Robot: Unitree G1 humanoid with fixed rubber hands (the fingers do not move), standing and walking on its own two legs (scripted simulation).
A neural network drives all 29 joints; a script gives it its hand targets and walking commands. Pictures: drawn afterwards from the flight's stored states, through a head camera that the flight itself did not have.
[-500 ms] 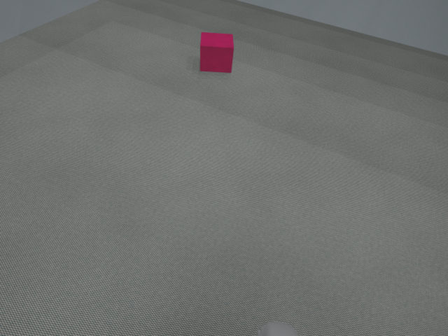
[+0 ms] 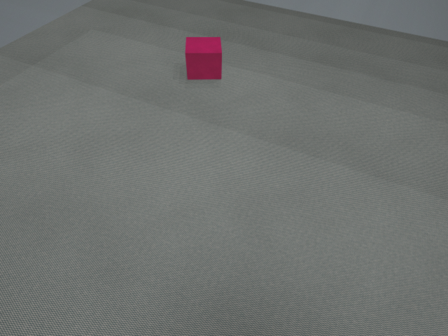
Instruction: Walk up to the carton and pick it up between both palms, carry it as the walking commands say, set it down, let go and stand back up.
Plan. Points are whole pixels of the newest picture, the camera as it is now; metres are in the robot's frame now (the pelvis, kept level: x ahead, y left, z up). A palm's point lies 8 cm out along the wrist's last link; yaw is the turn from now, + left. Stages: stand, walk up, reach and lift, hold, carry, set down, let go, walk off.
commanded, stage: walk up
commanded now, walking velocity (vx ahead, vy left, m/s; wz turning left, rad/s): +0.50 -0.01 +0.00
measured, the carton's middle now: (203, 58) +2.04 +0.02 -0.66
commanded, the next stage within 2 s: none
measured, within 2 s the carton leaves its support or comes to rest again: neither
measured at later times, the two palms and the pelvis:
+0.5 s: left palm (75, 311) +0.22 +0.29 -0.16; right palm (293, 238) +0.35 -0.18 -0.14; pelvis +0.25 +0.06 -0.01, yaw -1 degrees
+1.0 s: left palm (133, 170) +0.54 +0.21 -0.12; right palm (298, 253) +0.30 -0.18 -0.12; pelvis +0.42 +0.00 +0.02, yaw -2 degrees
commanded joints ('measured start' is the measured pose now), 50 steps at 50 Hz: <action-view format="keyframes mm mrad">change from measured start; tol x16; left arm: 1 363 147 19 66 5 -39 29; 23 352 123 77 91 28 -15 2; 44 -82 78 32 -93 -4 36 -21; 47 -9 55 5 -91 -8 7 -8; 50 408 209 50 21 12 -28 27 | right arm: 1 -183 -109 -5 -186 14 -14 10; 11 -415 -137 -6 -325 14 40 56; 17 115 -407 -94 -186 -31 17 17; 25 -207 -242 -83 -129 -30 -14 17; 43 89 -176 -68 -17 -30 -2 3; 50 -54 -96 -3 -160 10 -9 6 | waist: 1 141 -65 -61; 13 32 -133 216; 17 -121 381 -186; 24 46 7 -105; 37 31 130 191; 47 30 137 44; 49 151 3 -165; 50 197 -305 -196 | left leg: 1 -682 80 -144 653 99 11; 14 -127 -31 62 52 259 -6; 17 342 395 -550 -235 243 161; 29 -181 246 -223 -460 59 132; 35 -189 233 -128 -553 28 113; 46 21 245 -127 -412 164 152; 49 -156 127 19 63 472 84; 50 -460 27 8 331 77 35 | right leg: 1 548 -305 344 -181 574 -143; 12 65 -183 15 -328 393 -40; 15 -23 -119 -16 79 448 -17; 16 -181 -30 -44 377 272 14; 17 -289 57 27 618 -246 23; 20 -256 -35 172 849 -122 -14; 34 -215 -91 88 333 182 68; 44 -168 -57 44 107 43 69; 48 114 -23 -28 -81 9 18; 50 578 -293 398 -196 51 -72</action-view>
